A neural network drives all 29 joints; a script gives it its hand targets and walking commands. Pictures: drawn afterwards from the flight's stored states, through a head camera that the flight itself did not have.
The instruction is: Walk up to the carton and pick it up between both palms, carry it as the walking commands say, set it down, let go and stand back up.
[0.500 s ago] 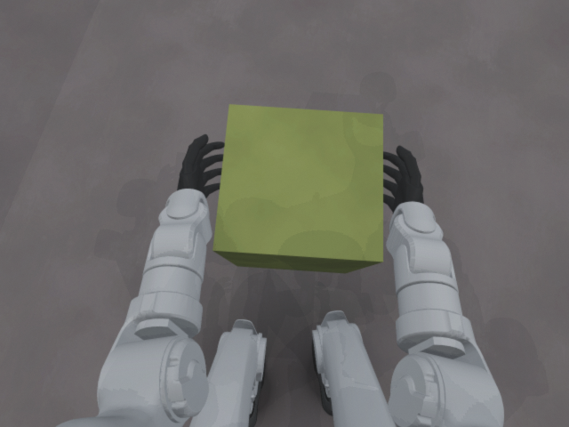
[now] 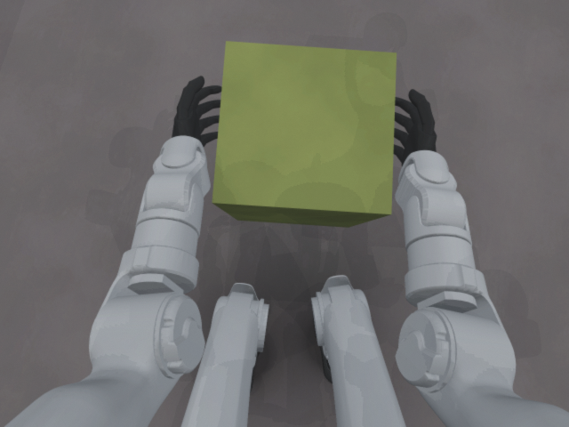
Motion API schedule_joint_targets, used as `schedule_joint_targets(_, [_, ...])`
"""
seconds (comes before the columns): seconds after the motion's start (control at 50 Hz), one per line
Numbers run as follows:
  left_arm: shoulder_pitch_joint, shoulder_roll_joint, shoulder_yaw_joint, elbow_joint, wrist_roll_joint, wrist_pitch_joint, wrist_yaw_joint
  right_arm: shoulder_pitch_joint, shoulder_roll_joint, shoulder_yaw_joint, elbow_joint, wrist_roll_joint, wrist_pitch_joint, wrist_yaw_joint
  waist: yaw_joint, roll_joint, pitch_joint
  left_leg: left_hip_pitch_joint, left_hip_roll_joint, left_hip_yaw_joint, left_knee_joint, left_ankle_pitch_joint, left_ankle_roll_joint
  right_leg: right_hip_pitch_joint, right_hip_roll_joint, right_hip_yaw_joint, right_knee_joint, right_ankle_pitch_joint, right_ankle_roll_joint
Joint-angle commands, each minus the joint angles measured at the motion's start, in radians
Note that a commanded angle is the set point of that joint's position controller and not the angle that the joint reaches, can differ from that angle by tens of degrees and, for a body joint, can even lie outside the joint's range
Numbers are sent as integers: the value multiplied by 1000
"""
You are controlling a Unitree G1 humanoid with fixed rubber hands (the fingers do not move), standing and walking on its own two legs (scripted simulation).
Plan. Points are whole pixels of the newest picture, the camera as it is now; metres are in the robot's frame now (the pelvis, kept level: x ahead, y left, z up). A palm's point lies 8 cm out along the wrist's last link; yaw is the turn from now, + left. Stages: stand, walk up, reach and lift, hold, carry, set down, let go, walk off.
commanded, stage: set down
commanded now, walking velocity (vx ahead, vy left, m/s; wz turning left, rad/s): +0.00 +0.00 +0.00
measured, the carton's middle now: (300, 154) +0.49 -0.03 -0.17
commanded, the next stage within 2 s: none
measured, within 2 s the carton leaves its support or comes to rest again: rests again in 1.72 s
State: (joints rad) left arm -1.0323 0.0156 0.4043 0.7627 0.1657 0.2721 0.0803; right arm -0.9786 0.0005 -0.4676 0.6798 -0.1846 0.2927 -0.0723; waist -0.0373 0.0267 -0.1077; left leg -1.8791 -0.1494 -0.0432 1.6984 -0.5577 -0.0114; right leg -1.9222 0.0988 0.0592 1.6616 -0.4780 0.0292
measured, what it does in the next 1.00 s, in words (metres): lowers itself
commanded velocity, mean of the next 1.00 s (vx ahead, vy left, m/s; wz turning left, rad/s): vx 0.00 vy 0.00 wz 0.00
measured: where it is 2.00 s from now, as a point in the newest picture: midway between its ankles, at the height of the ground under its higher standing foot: (288, 361)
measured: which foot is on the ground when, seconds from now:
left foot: down 0.00-1.00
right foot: down 0.00-1.00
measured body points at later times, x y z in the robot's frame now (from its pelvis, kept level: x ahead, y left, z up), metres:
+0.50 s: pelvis -0.01 +0.00 -0.07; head +0.31 -0.02 +0.25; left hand +0.53 +0.11 -0.18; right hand +0.51 -0.19 -0.18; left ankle +0.08 +0.11 -0.49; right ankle +0.10 -0.12 -0.49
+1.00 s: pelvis -0.01 +0.00 -0.12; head +0.35 -0.01 +0.15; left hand +0.56 +0.11 -0.27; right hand +0.53 -0.19 -0.27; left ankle +0.08 +0.11 -0.49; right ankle +0.10 -0.12 -0.49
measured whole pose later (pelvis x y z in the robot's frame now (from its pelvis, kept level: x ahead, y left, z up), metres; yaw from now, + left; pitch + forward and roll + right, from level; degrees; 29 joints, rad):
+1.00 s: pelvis -0.01 +0.00 -0.12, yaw +1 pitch +42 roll +0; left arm -1.38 0.17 0.30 0.89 0.06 0.26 0.13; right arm -1.31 -0.15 -0.41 0.79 -0.08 0.28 -0.11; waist -0.05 0.02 0.20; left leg -2.21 -0.18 -0.02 2.11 -0.64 -0.03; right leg -2.25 0.12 0.04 2.07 -0.55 0.05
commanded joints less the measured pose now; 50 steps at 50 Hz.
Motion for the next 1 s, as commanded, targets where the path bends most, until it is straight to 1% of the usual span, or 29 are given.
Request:
schedule_joint_targets(0.0, [-650,-955,-462,-11,-112,-22,-203,-681,921,509,-4,120,-20,210,-23,-1,-1041,414,-39,54,-147,274,-12,652,53,-90,-80,301,0])
schedule_joint_targets(0.44, [-817,-882,-445,12,-151,-12,-206,-854,856,501,-1,156,-8,213,-34,-6,-1063,262,-41,83,42,265,-7,546,45,-109,102,315,0])
schedule_joint_targets(0.86, [-941,-789,-488,13,-211,-40,-191,-982,752,515,10,217,-40,217,-44,0,-1024,210,-31,82,210,303,-3,473,36,-112,274,361,-3])
schedule_joint_targets(0.98, [-969,-760,-496,30,-227,-50,-187,-1013,717,508,34,232,-50,221,-46,6,-964,192,-26,77,253,306,-1,433,31,-113,320,357,-7])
